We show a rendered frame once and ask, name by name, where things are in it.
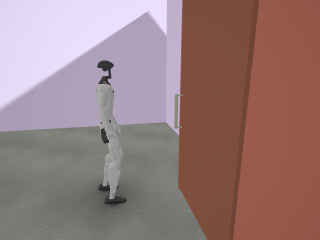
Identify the robot right foot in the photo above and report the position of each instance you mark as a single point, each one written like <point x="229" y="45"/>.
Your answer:
<point x="115" y="200"/>

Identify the wardrobe door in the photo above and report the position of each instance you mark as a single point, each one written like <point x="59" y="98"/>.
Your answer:
<point x="279" y="185"/>
<point x="218" y="38"/>

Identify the right robot upper arm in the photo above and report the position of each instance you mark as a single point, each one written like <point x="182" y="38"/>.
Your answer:
<point x="104" y="91"/>

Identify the robot right hand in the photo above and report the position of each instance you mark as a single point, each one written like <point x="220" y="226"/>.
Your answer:
<point x="113" y="145"/>

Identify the right robot thigh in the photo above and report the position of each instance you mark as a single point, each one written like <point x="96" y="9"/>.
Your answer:
<point x="118" y="161"/>

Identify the handle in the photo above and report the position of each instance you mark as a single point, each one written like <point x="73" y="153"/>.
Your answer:
<point x="176" y="97"/>

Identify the right robot forearm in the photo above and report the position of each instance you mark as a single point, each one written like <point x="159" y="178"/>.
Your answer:
<point x="106" y="123"/>

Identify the left robot forearm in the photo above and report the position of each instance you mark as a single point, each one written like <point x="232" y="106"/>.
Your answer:
<point x="112" y="119"/>

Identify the robot left hand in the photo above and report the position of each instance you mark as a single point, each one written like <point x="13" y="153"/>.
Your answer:
<point x="115" y="124"/>

